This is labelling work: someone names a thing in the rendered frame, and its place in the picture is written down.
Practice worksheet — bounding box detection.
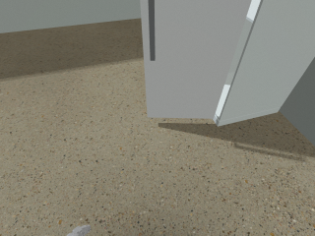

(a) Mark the fridge door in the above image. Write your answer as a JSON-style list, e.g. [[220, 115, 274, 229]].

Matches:
[[140, 0, 252, 119]]

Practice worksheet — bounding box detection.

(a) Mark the robot left hand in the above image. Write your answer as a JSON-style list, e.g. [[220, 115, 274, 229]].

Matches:
[[67, 224, 91, 236]]

